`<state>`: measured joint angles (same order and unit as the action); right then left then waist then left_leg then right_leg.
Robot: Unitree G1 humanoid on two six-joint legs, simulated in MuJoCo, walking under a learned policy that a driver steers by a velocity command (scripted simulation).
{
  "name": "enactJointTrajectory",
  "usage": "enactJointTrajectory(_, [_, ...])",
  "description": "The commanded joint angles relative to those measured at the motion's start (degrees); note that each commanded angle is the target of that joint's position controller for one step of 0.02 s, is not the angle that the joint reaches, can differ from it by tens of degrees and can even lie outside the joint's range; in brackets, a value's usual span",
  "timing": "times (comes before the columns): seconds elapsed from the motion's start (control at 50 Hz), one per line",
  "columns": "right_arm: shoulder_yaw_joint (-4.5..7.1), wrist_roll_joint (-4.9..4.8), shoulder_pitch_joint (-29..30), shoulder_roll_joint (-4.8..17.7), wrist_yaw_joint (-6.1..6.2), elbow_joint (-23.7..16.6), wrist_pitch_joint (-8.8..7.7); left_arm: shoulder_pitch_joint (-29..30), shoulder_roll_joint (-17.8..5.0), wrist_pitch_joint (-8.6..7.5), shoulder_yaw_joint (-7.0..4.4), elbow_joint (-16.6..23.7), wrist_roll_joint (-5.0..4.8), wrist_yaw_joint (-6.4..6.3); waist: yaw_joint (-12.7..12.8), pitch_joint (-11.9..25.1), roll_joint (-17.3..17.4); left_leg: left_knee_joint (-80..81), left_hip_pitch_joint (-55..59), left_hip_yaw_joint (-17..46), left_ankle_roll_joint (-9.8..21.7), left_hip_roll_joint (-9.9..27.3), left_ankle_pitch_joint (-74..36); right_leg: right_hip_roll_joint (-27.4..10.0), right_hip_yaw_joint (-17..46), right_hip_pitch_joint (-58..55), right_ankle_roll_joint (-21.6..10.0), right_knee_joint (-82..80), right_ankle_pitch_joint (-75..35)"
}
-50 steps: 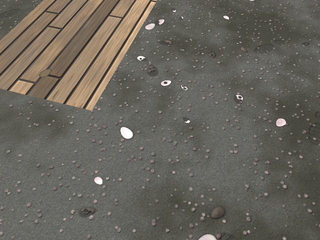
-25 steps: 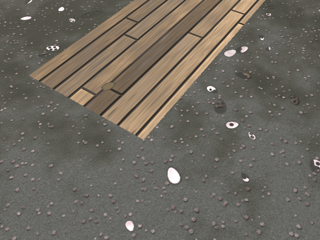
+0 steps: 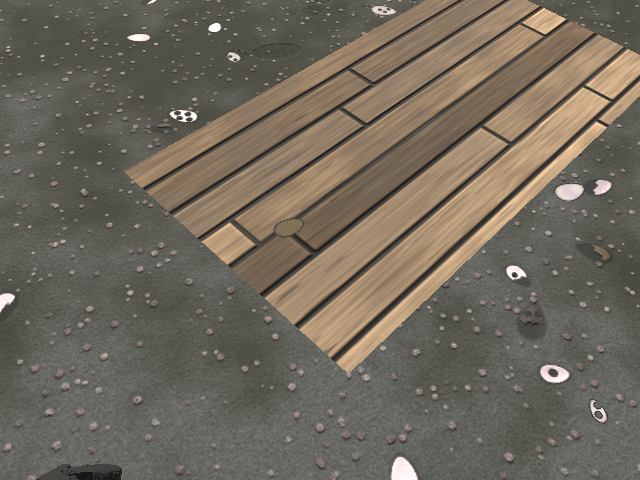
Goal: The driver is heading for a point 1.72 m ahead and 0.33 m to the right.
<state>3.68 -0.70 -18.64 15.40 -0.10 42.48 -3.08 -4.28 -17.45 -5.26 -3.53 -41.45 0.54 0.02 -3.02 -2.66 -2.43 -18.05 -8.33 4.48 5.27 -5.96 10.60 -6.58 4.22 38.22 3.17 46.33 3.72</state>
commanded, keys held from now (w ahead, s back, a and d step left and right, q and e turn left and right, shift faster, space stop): w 0.54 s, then w+e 0.20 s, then e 0.26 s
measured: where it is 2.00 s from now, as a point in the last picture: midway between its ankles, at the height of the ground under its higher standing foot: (308, 395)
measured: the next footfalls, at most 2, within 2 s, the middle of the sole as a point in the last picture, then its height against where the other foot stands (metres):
right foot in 0.22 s outside the picture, level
left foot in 0.74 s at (250, 412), level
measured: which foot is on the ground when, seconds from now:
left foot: down 0.00-0.22, up 0.24-0.72, down 0.74-1.00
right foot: up 0.00-0.20, down 0.22-0.74, up 0.76-1.00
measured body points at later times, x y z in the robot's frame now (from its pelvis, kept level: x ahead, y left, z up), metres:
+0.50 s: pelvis +0.29 -0.06 +0.00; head +0.32 -0.07 +0.45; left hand +0.32 +0.21 -0.12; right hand +0.47 -0.32 -0.10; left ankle +0.37 +0.11 -0.68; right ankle +0.28 -0.15 -0.75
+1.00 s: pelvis +0.53 +0.01 +0.00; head +0.58 +0.01 +0.44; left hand +0.70 +0.28 -0.12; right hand +0.61 -0.28 -0.11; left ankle +0.57 +0.11 -0.75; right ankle +0.57 -0.14 -0.68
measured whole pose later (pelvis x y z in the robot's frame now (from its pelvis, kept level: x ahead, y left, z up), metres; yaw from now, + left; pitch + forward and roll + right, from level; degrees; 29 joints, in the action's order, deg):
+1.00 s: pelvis +0.53 +0.01 +0.00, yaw -9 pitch +1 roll +1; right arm 3.7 1.1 -10.9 15.2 0.1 44.4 -4.1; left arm -11.6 -18.7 0.9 -4.7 -42.8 -0.9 -1.0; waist -0.6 -3.7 -2.5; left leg -20.6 -12.8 -8.1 1.8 0.4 9.2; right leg -4.2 1.2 35.4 3.2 57.4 16.8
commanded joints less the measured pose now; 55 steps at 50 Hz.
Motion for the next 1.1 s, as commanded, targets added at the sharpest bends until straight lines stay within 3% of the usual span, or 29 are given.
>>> enactJointTrajectory(0.02, [2.24, -0.08, -0.60, 9.37, 0.75, -2.60, -0.89, 4.78, -1.95, -0.86, 0.02, 3.87, -0.45, 0.72, -1.07, 2.06, 6.95, 6.45, -2.35, 6.41, 7.15, 11.91, -11.25, 2.65, -2.84, -5.77, 0.18, -10.43, -11.04])
enactJointTrajectory(0.1, [2.23, -0.29, -4.18, 9.76, 0.77, -0.37, -0.63, 9.40, -3.25, -1.73, -0.13, 5.53, -0.92, 1.91, -2.91, -0.44, 6.94, 3.96, 4.45, 9.80, 7.18, 15.73, -10.20, 3.57, -2.29, -3.16, -2.07, -16.29, -10.33])
enactJointTrajectory(0.16, [2.48, -0.18, -4.79, 10.23, 1.17, 0.64, 0.13, 8.14, -4.27, -2.16, -0.47, 5.75, -0.87, 2.53, -1.53, -0.55, 7.96, 0.45, 10.48, 11.83, 6.11, 18.47, -17.28, 4.26, -2.50, -3.11, -4.60, -18.49, -3.44])
enactJointTrajectory(0.2, [2.55, -0.15, -2.84, 10.68, 1.25, 0.34, 0.58, 1.02, -6.10, -2.33, -1.51, 4.02, -0.78, 2.26, 2.73, 3.41, 8.71, -7.05, 11.05, 9.99, 4.51, 16.64, -33.70, 6.98, -5.24, -13.38, -7.04, -20.28, -0.64])
enactJointTrajectory(0.22, [1.98, 0.14, -2.02, 9.60, 1.15, -0.16, 0.69, -6.71, -8.16, -2.38, -2.46, 2.09, -0.42, 1.94, 6.56, 9.50, 7.61, -16.76, 7.43, 7.59, 3.00, 13.61, -37.17, 5.75, -4.61, -26.10, -9.29, -19.62, -3.70])
enactJointTrajectory(0.24, [0.81, 1.22, -2.30, 7.02, 1.18, -1.50, 0.70, -16.63, -11.28, -2.26, -3.01, 0.90, 0.30, 1.59, 9.98, 18.41, 1.34, -33.62, -3.16, 5.04, 1.03, 9.26, -21.88, -4.31, 7.48, -42.94, -13.25, -18.00, -4.00])
enactJointTrajectory(0.26, [-0.38, -0.23, -11.08, 2.18, 0.89, -1.38, -0.24, -19.79, -13.59, -1.91, -3.81, -1.35, 0.14, 2.20, 5.74, 23.64, -17.00, -52.06, -24.89, 2.94, -2.98, -0.47, 19.63, -15.42, 34.57, -59.91, -22.00, -24.37, 8.66])
enactJointTrajectory(0.28, [0.29, -0.81, -7.87, 7.70, 0.68, -0.67, -0.87, -19.10, -7.80, -1.79, -2.29, -1.04, -1.64, 2.35, 8.02, 19.57, -9.93, -57.51, -32.01, 7.36, -2.84, 2.51, 21.84, -14.68, 37.84, -58.59, -20.30, -28.36, 19.48])
enactJointTrajectory(0.3, [0.97, -1.40, -1.25, 9.85, 0.40, -2.09, -1.26, -15.39, -5.64, -1.44, -1.62, -0.58, -1.62, 1.98, 8.45, 11.28, -4.86, -57.58, -34.78, 5.52, -2.70, 5.22, 16.69, -12.85, 28.65, -51.34, -17.92, -29.35, 18.30])
enactJointTrajectory(0.32, [0.73, -0.88, 2.37, 9.20, 0.44, -2.98, -1.62, -12.10, -5.50, -1.03, -1.34, -0.05, -0.86, 1.79, 7.02, 7.09, 0.18, -55.02, -33.33, 2.93, -2.83, 8.00, 11.96, -10.59, 22.60, -43.76, -16.67, -30.54, 12.11])
enactJointTrajectory(0.34, [0.95, 0.05, 4.21, 8.56, 0.38, -3.43, -1.80, -10.27, -4.63, -0.87, -0.96, 0.05, -0.37, 1.78, 5.80, 3.81, 1.73, -51.56, -32.42, 1.91, -3.19, 9.67, 9.14, -8.69, 18.77, -38.25, -16.56, -32.12, 6.07])
enactJointTrajectory(0.36, [1.03, 0.10, 3.15, 7.86, 0.23, -3.42, -1.68, -9.67, -4.40, -1.07, -0.69, -0.02, 0.22, 1.69, 4.15, 3.92, -0.51, -49.58, -29.36, 1.85, -3.49, 11.15, 7.47, -7.72, 16.43, -34.99, -16.66, -33.14, 1.18])
enactJointTrajectory(0.42, [0.49, 0.15, 1.94, 5.17, 0.24, -2.97, -0.79, -10.00, -4.55, -1.52, -0.65, -1.22, -0.68, 1.60, 2.76, 3.77, -1.78, -43.24, -27.56, -0.01, -4.91, 12.48, 6.50, -5.87, 10.14, -31.51, -17.28, -36.11, -5.38])
enactJointTrajectory(0.46, [0.02, 0.62, 5.88, 4.28, 0.32, -4.48, -0.68, -10.87, -6.35, -1.37, -1.11, -2.02, -0.93, 1.20, 3.49, 2.32, -1.08, -36.93, -29.76, -1.01, -6.05, 13.10, 2.09, -5.80, 7.40, -30.84, -17.57, -37.78, -8.66])
enactJointTrajectory(0.54, [-0.65, 0.42, 13.13, 2.81, -0.30, -6.02, -1.39, -13.24, -7.46, -0.55, -1.28, -3.46, -1.39, 0.68, 5.99, 1.25, -0.82, -21.82, -27.03, -2.87, -6.14, 11.67, -11.68, -2.84, 1.25, -30.85, -14.92, -38.54, -9.58])
enactJointTrajectory(0.6, [-0.65, 0.08, 18.99, 2.92, -0.95, -7.89, -2.03, -17.60, -7.80, 0.22, -1.31, -5.49, -1.95, 0.52, 8.00, -0.17, -0.65, -15.37, -25.16, -3.21, -6.19, 9.65, -15.11, -3.69, 2.65, -32.53, -14.67, -37.07, -8.26])
enactJointTrajectory(0.66, [-0.15, -0.13, 21.11, 4.38, -1.79, -9.02, -2.86, -18.68, -8.51, 1.29, -1.66, -6.38, -2.21, -0.02, 7.18, -0.63, -1.50, -10.91, -24.32, -1.89, -5.13, 8.64, -11.82, -6.07, 5.83, -36.77, -13.75, -33.48, -8.13])
enactJointTrajectory(0.7, [0.60, -0.09, 17.92, 6.14, -1.84, -8.29, -3.32, -17.80, -9.53, 1.81, -2.11, -6.47, -2.15, -0.42, 4.60, 0.92, -2.63, -9.11, -18.40, -2.28, -3.94, 7.66, -8.15, -6.72, 7.27, -37.62, -12.60, -29.55, -11.94])
enactJointTrajectory(0.72, [1.50, 0.06, 12.45, 7.69, -1.52, -6.79, -3.48, -16.71, -9.32, 1.95, -1.98, -6.26, -2.11, -0.51, 1.29, 4.03, -2.34, -7.03, -9.85, -3.49, -2.58, 6.67, -8.04, -4.80, 5.91, -36.19, -11.31, -23.80, -18.02])
enactJointTrajectory(0.74, [2.74, 0.70, 4.05, 10.48, -0.94, -4.87, -3.54, -16.37, -7.28, 1.84, -1.20, -5.65, -1.47, -0.47, -2.58, 10.64, -1.35, -8.99, 4.36, -1.66, -0.35, 9.59, -9.33, -1.51, 3.95, -30.46, -9.42, -12.88, -16.55])
enactJointTrajectory(0.76, [3.86, 2.06, -4.23, 15.48, -0.28, -4.46, -3.22, -18.06, -2.74, 1.41, 0.29, -3.67, 0.26, -0.49, -4.26, 20.24, 8.06, -12.47, 23.13, 11.68, 4.25, 22.88, -15.99, 4.89, 0.46, -16.23, -6.05, 6.62, 1.91])
enactJointTrajectory(0.78, [3.75, 2.22, -4.09, 15.87, -0.59, -4.06, -2.41, -24.38, 0.15, 0.71, 1.16, -3.07, -1.34, -0.41, -1.04, 27.26, 22.14, -5.47, 32.16, 32.55, 11.14, 32.10, -12.67, 10.13, 1.33, -1.41, -3.67, 20.77, 32.69])
enactJointTrajectory(0.8, [2.37, 1.78, -1.71, 10.37, -0.43, -4.97, -2.08, -20.58, -6.65, 0.90, -0.61, -3.79, -2.66, -0.63, -2.29, 21.02, 13.55, -3.89, 26.36, 28.54, 9.27, 29.65, -13.44, 6.83, 4.45, 2.20, -3.14, 26.15, 31.36])
enactJointTrajectory(0.82, [1.51, 1.32, 2.12, 7.97, -0.23, -5.25, -1.92, -16.32, -8.17, 1.40, -1.35, -2.51, -2.77, -0.87, -1.41, 13.96, 10.36, -4.18, 18.93, 18.77, 7.69, 28.19, -22.06, 5.11, 2.57, 3.51, -2.68, 26.51, 27.68])
enactJointTrajectory(0.84, [0.89, 1.35, 5.21, 6.21, -0.41, -5.06, -1.86, -15.28, -7.41, 2.21, -1.49, -2.59, -2.08, -1.13, 0.50, 10.56, 6.91, -3.45, 11.76, 12.43, 7.04, 25.76, -29.63, 3.24, 1.42, 1.25, -1.81, 25.34, 24.99])
enactJointTrajectory(0.86, [0.78, 1.43, 7.75, 5.34, -0.59, -4.66, -1.94, -15.55, -6.42, 3.16, -1.76, -2.49, -1.59, -1.20, 2.51, 8.16, 7.25, -2.03, 5.52, 7.73, 6.48, 23.92, -32.34, 1.63, 1.23, -1.78, -1.34, 22.89, 22.79])
enactJointTrajectory(0.92, [1.30, 2.12, 12.58, 6.31, -0.36, -3.79, -2.44, -16.69, -3.21, 5.93, -1.62, -1.50, -1.94, -1.37, 5.64, 5.29, 9.64, 3.54, -4.82, -0.68, 7.44, 22.29, -31.42, 1.05, -0.95, -7.32, 0.30, 18.97, 17.60])
enactJointTrajectory(1.02, [2.19, 1.39, 13.24, 8.69, 1.38, -2.12, -1.31, -10.72, -2.23, 6.34, -1.31, 2.35, -1.14, -0.10, 4.31, 6.12, 7.64, 4.71, -2.94, -8.95, 7.06, 21.74, -29.48, 0.73, -2.87, -9.72, -0.33, 3.56, 4.08])
enactJointTrajectory(1.1, [2.84, 0.21, 11.89, 10.63, 1.37, -0.72, 0.23, -5.56, -3.41, 6.85, -1.80, 5.54, -1.04, 1.46, 2.52, 5.55, 7.17, 1.80, 1.42, -10.75, 5.99, 23.14, -26.34, 1.75, -4.88, -10.97, -2.01, -4.39, 4.49])
Keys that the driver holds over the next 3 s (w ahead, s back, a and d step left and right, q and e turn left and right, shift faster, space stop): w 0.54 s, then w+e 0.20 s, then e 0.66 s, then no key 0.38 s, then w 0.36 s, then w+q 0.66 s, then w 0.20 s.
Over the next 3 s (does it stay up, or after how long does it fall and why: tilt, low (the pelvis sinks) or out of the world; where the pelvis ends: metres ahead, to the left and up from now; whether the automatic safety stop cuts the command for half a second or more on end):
stays up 1.15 -0.19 -0.02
